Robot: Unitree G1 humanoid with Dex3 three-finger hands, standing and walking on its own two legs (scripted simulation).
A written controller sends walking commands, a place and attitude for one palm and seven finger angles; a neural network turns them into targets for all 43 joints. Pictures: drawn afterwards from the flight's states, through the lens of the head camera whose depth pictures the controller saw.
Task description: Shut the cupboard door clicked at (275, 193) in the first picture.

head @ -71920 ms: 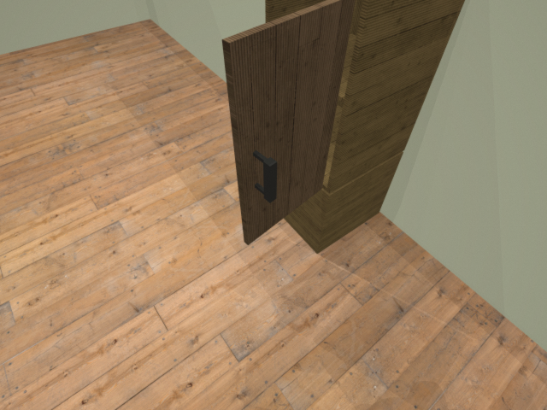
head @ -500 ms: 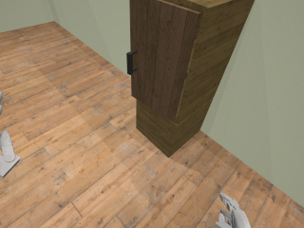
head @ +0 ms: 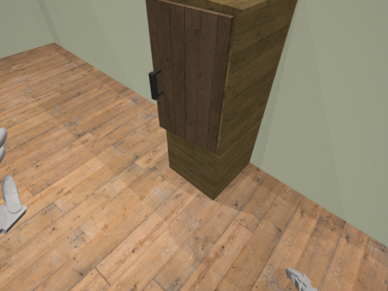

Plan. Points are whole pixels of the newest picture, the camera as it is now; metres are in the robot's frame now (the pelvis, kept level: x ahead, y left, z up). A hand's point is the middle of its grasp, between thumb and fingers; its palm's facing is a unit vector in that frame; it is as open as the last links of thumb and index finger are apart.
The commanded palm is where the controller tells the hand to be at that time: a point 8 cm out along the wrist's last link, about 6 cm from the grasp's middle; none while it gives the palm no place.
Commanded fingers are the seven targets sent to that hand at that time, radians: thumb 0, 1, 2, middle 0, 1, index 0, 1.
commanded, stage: stop stepping back and stand still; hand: left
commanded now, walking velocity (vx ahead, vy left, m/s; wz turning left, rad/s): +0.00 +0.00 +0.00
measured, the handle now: (157, 84) +0.91 +0.20 -0.06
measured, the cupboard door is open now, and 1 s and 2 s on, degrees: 7 7 7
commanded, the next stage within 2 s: let the arm hang, fingers relaxed in 0.58 s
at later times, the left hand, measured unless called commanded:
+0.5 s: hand (27, 183) +0.24 +0.29 +0.16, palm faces +0.37 -0.79 -0.48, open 7.4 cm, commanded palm +0.18 +0.32 +0.18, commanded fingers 0.00 0.90 0.90 -0.20 -0.30 -0.20 -0.30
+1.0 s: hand out of the picture +0.05 +0.20 -0.17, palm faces +0.02 -0.99 -0.17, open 7.1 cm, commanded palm none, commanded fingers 0.00 0.90 0.90 -0.20 -0.30 -0.20 -0.30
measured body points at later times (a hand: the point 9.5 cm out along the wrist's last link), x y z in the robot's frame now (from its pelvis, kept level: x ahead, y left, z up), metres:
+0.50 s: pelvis +0.04 +0.03 +0.00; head +0.05 +0.04 +0.45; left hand +0.22 +0.33 +0.19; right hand +0.21 -0.20 -0.08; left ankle +0.05 +0.13 -0.73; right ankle -0.02 -0.07 -0.73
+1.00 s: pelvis +0.00 +0.03 +0.00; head +0.01 +0.05 +0.45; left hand +0.05 +0.26 -0.16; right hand +0.06 -0.23 -0.13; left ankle +0.05 +0.13 -0.73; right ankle -0.02 -0.07 -0.73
